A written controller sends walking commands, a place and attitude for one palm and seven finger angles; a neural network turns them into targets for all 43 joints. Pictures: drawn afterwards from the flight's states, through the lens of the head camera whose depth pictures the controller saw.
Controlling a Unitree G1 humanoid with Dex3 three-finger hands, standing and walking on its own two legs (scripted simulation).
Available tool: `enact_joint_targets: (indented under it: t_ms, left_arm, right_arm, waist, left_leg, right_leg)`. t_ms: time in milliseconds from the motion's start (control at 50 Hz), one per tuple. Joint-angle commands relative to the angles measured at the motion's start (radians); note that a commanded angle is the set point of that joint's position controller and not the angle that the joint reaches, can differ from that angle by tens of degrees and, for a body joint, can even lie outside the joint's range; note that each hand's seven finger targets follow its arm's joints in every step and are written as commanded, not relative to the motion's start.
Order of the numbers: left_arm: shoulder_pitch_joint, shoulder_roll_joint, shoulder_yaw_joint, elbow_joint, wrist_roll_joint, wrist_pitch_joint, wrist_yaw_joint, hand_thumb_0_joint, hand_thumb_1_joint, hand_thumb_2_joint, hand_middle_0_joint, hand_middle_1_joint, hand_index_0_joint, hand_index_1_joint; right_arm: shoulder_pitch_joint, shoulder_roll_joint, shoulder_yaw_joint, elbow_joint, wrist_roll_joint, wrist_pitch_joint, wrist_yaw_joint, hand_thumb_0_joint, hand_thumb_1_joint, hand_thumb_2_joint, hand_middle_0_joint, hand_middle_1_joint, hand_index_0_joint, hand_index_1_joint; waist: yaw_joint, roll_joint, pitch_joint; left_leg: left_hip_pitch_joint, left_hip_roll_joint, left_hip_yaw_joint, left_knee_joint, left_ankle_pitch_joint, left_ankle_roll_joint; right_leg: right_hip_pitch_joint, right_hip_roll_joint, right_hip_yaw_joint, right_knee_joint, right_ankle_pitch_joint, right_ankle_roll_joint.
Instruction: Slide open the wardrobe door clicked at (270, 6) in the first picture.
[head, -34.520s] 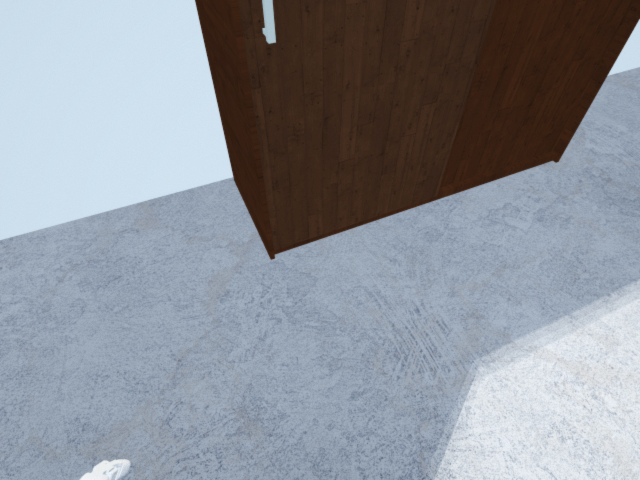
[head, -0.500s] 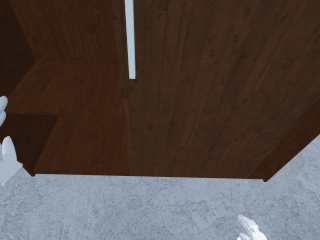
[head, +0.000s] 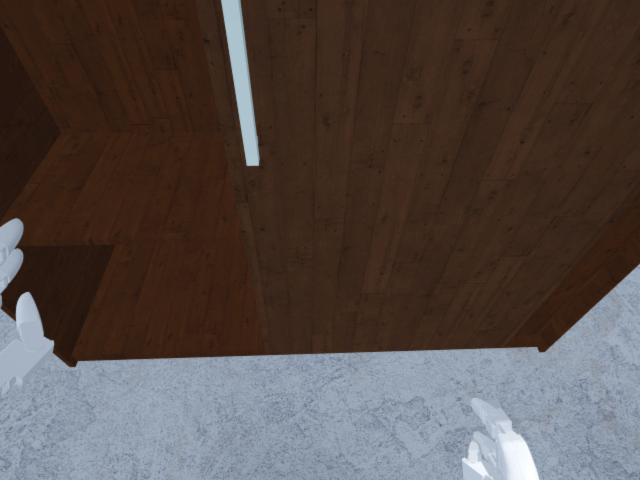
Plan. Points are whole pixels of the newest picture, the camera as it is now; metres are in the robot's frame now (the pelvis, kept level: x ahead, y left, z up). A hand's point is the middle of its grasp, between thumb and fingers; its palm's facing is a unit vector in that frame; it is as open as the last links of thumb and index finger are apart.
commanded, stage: let the arm hang, fingers relaxed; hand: left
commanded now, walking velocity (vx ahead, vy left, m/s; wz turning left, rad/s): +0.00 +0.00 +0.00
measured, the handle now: (240, 56) +0.56 +0.15 +0.25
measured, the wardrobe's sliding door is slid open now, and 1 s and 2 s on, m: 0.62 0.62 0.62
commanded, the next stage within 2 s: look to check the result in 1.12 s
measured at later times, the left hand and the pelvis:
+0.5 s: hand out of the picture -0.08 +0.17 -0.18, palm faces +0.07 -0.98 -0.18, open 7.2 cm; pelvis -0.03 +0.00 +0.00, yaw +3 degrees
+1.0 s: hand out of the picture -0.04 +0.16 -0.17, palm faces +0.06 -0.98 -0.18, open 7.3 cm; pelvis -0.03 +0.00 +0.00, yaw +2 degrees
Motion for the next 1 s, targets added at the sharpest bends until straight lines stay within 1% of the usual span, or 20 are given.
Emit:
enact_joint_targets:
  t_ms: [0,20,40,80,120,140,160,200,240,280,320,340,360,400,460,540,620,780,880,980]
  left_arm:
    - [-0.117,0.036,-0.270,0.549,0.084,0.095,-0.104,0.000,0.900,0.900,-0.200,-0.300,-0.200,-0.300]
    - [-0.131,0.035,-0.253,0.568,0.082,0.164,-0.120,0.000,0.900,0.900,-0.200,-0.300,-0.200,-0.300]
    - [-0.160,0.010,-0.268,0.617,0.083,0.174,-0.125,0.000,0.900,0.900,-0.200,-0.300,-0.200,-0.300]
    - [-0.206,0.014,-0.287,0.727,0.086,0.179,-0.130,0.000,0.900,0.900,-0.200,-0.300,-0.200,-0.300]
    - [-0.274,0.043,-0.296,0.850,0.086,0.177,-0.129,0.000,0.900,0.900,-0.200,-0.300,-0.200,-0.300]
    - [-0.302,0.045,-0.306,0.919,0.083,0.178,-0.127,0.000,0.900,0.900,-0.200,-0.300,-0.200,-0.300]
    - [-0.321,0.032,-0.319,0.982,0.081,0.186,-0.123,0.000,0.900,0.900,-0.200,-0.300,-0.200,-0.300]
    - [-0.338,0.014,-0.339,1.098,0.074,0.195,-0.116,0.000,0.900,0.900,-0.200,-0.300,-0.200,-0.300]
    - [-0.325,0.001,-0.350,1.205,0.070,0.195,-0.113,0.000,0.900,0.900,-0.200,-0.300,-0.200,-0.300]
    - [-0.296,-0.031,-0.360,1.295,0.066,0.196,-0.112,0.000,0.900,0.900,-0.200,-0.300,-0.200,-0.300]
    - [-0.274,-0.061,-0.356,1.363,0.065,0.193,-0.111,0.000,0.900,0.900,-0.200,-0.300,-0.200,-0.300]
    - [-0.262,-0.065,-0.358,1.393,0.064,0.191,-0.111,0.000,0.900,0.900,-0.200,-0.300,-0.200,-0.300]
    - [-0.254,-0.065,-0.360,1.414,0.065,0.189,-0.110,0.000,0.900,0.900,-0.200,-0.300,-0.200,-0.300]
    - [-0.246,-0.082,-0.368,1.457,0.063,0.186,-0.109,0.000,0.900,0.900,-0.200,-0.300,-0.200,-0.300]
    - [-0.222,-0.106,-0.375,1.508,0.063,0.188,-0.106,0.000,0.900,0.900,-0.200,-0.300,-0.200,-0.300]
    - [-0.189,-0.135,-0.382,1.550,0.063,0.193,-0.102,0.000,0.900,0.900,-0.200,-0.300,-0.200,-0.300]
    - [-0.172,-0.147,-0.383,1.565,0.064,0.192,-0.098,0.000,0.900,0.900,-0.200,-0.300,-0.200,-0.300]
    - [-0.167,-0.162,-0.382,1.567,0.065,0.188,-0.092,0.000,0.900,0.900,-0.200,-0.300,-0.200,-0.300]
    - [-0.175,-0.165,-0.376,1.562,0.065,0.188,-0.092,0.000,0.900,0.900,-0.200,-0.300,-0.200,-0.300]
    - [-0.187,-0.166,-0.376,1.559,0.064,0.184,-0.091,0.000,0.900,0.900,-0.200,-0.300,-0.200,-0.300]
  right_arm:
    - [-0.108,-0.315,-0.108,0.073,0.009,-0.063,0.074,0.000,-0.900,-0.900,0.200,0.300,0.200,0.300]
    - [-0.044,-0.281,-0.119,0.064,0.011,-0.002,0.074,0.000,-0.900,-0.900,0.200,0.300,0.200,0.300]
    - [-0.042,-0.260,-0.106,0.071,0.002,0.025,0.070,0.000,-0.900,-0.900,0.200,0.300,0.200,0.300]
    - [-0.056,-0.245,-0.083,0.063,-0.016,0.053,0.066,0.000,-0.900,-0.900,0.200,0.300,0.200,0.300]
    - [-0.070,-0.254,-0.081,0.085,-0.023,0.070,0.063,0.000,-0.900,-0.900,0.200,0.300,0.200,0.300]
    - [-0.074,-0.251,-0.080,0.107,-0.025,0.079,0.062,0.000,-0.900,-0.900,0.200,0.300,0.200,0.300]
    - [-0.068,-0.221,-0.072,0.127,-0.029,0.091,0.061,0.000,-0.900,-0.900,0.200,0.300,0.200,0.300]
    - [-0.068,-0.205,-0.058,0.176,-0.035,0.108,0.058,0.000,-0.900,-0.900,0.200,0.300,0.200,0.300]
    - [-0.072,-0.195,-0.049,0.221,-0.033,0.113,0.054,0.000,-0.900,-0.900,0.200,0.300,0.200,0.300]
    - [-0.057,-0.163,-0.039,0.268,-0.029,0.118,0.048,0.000,-0.900,-0.900,0.200,0.300,0.200,0.300]
    - [-0.033,-0.141,-0.038,0.313,-0.029,0.121,0.040,0.000,-0.900,-0.900,0.200,0.300,0.200,0.300]
    - [-0.023,-0.132,-0.038,0.333,-0.027,0.122,0.038,0.000,-0.900,-0.900,0.200,0.300,0.200,0.300]
    - [-0.008,-0.133,-0.039,0.344,-0.024,0.124,0.035,0.000,-0.900,-0.900,0.200,0.300,0.200,0.300]
    - [0.019,-0.125,-0.041,0.380,-0.021,0.124,0.031,0.000,-0.900,-0.900,0.200,0.300,0.200,0.300]
    - [0.048,-0.115,-0.042,0.419,-0.018,0.128,0.027,0.000,-0.900,-0.900,0.200,0.300,0.200,0.300]
    - [0.078,-0.095,-0.044,0.454,-0.019,0.132,0.024,0.000,-0.900,-0.900,0.200,0.300,0.200,0.300]
    - [0.103,-0.074,-0.046,0.471,-0.020,0.133,0.026,0.000,-0.900,-0.900,0.200,0.300,0.200,0.300]
    - [0.114,-0.041,-0.043,0.493,-0.021,0.128,0.029,0.000,-0.900,-0.900,0.200,0.300,0.200,0.300]
    - [0.111,-0.034,-0.040,0.496,-0.022,0.123,0.028,0.000,-0.900,-0.900,0.200,0.300,0.200,0.300]
    - [0.106,-0.036,-0.040,0.494,-0.022,0.119,0.027,0.000,-0.900,-0.900,0.200,0.300,0.200,0.300]
  waist:
    - [-0.046,-0.007,-0.077]
    - [-0.039,-0.013,-0.120]
    - [-0.025,-0.029,-0.112]
    - [-0.010,-0.108,-0.073]
    - [-0.013,-0.197,-0.068]
    - [-0.018,-0.189,-0.063]
    - [-0.025,-0.148,-0.045]
    - [-0.023,-0.005,-0.027]
    - [-0.013,0.067,-0.021]
    - [-0.011,0.072,-0.015]
    - [-0.015,0.136,-0.020]
    - [-0.014,0.144,-0.024]
    - [-0.015,0.101,-0.020]
    - [-0.023,0.082,-0.023]
    - [-0.022,0.032,0.021]
    - [-0.021,-0.012,0.074]
    - [-0.020,-0.036,0.072]
    - [-0.016,-0.022,0.106]
    - [-0.012,0.017,0.110]
    - [-0.014,0.010,0.091]
  left_leg:
    - [0.081,0.107,-0.113,0.142,0.577,0.014]
    - [0.108,0.111,-0.110,0.106,0.482,0.010]
    - [0.058,0.126,-0.145,0.086,0.366,0.034]
    - [-0.013,0.123,-0.189,0.051,0.312,0.058]
    - [-0.022,0.087,-0.176,0.071,0.322,0.045]
    - [0.000,0.071,-0.163,0.070,0.304,0.035]
    - [0.021,0.065,-0.160,0.053,0.291,0.028]
    - [0.032,0.075,-0.175,-0.014,0.284,0.029]
    - [0.033,0.086,-0.188,-0.064,0.264,0.035]
    - [0.052,0.085,-0.180,-0.082,0.221,0.031]
    - [0.073,0.081,-0.168,-0.087,0.181,0.026]
    - [0.080,0.081,-0.166,-0.088,0.175,0.026]
    - [0.093,0.082,-0.165,-0.082,0.183,0.026]
    - [0.118,0.087,-0.159,-0.083,0.188,0.024]
    - [0.122,0.096,-0.164,-0.105,0.160,0.027]
    - [0.094,0.096,-0.173,-0.140,0.086,0.031]
    - [0.087,0.094,-0.174,-0.158,0.047,0.033]
    - [0.077,0.086,-0.155,-0.160,0.080,0.030]
    - [0.067,0.089,-0.163,-0.172,0.091,0.032]
    - [0.091,0.090,-0.154,-0.160,0.147,0.029]
  right_leg:
    - [-0.104,-0.197,0.010,0.125,0.661,-0.014]
    - [-0.128,-0.177,0.042,0.108,0.494,-0.022]
    - [-0.149,-0.159,0.021,0.112,0.302,-0.019]
    - [-0.115,-0.142,0.019,0.091,0.213,-0.018]
    - [-0.078,-0.173,0.057,0.065,0.309,-0.044]
    - [-0.085,-0.191,0.073,0.046,0.323,-0.058]
    - [-0.096,-0.193,0.070,0.034,0.296,-0.059]
    - [-0.068,-0.165,0.063,0.023,0.241,-0.042]
    - [-0.023,-0.144,0.054,-0.005,0.197,-0.025]
    - [-0.011,-0.143,0.053,-0.049,0.174,-0.022]
    - [-0.005,-0.146,0.061,-0.082,0.163,-0.029]
    - [0.001,-0.146,0.064,-0.093,0.171,-0.030]
    - [0.003,-0.144,0.061,-0.109,0.182,-0.028]
    - [-0.006,-0.147,0.057,-0.121,0.189,-0.031]
    - [-0.034,-0.134,0.040,-0.138,0.137,-0.029]
    - [-0.059,-0.124,0.034,-0.142,0.067,-0.028]
    - [-0.065,-0.120,0.034,-0.135,0.038,-0.028]
    - [-0.081,-0.127,0.035,-0.127,0.054,-0.024]
    - [-0.070,-0.125,0.034,-0.121,0.066,-0.023]
    - [-0.056,-0.130,0.037,-0.123,0.112,-0.021]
